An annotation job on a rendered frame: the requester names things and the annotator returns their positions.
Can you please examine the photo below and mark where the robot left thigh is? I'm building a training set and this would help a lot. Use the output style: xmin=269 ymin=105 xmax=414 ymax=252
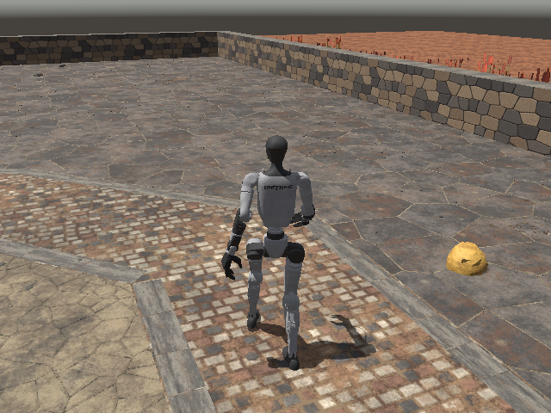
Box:
xmin=246 ymin=238 xmax=263 ymax=286

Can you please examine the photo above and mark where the robot left upper arm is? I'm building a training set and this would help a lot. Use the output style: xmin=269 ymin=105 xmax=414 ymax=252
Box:
xmin=238 ymin=173 xmax=259 ymax=222

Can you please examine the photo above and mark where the robot left forearm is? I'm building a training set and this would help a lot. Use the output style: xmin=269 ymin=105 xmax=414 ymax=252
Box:
xmin=226 ymin=208 xmax=246 ymax=256

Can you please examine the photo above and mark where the robot right hand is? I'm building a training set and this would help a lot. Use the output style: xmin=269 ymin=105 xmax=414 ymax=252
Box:
xmin=289 ymin=212 xmax=309 ymax=227

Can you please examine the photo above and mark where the robot right upper arm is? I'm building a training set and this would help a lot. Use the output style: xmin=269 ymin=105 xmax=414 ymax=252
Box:
xmin=294 ymin=172 xmax=314 ymax=216

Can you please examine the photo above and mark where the robot thigh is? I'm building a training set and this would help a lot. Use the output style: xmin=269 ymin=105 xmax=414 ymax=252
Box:
xmin=246 ymin=238 xmax=263 ymax=286
xmin=282 ymin=242 xmax=305 ymax=311

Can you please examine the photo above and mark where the robot left hand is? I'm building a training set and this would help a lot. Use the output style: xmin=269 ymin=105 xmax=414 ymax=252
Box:
xmin=221 ymin=253 xmax=242 ymax=280

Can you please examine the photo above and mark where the robot right forearm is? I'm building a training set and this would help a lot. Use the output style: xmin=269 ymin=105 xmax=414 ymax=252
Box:
xmin=301 ymin=205 xmax=315 ymax=222

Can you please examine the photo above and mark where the robot right thigh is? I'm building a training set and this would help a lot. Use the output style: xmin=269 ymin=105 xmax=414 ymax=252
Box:
xmin=282 ymin=242 xmax=305 ymax=311

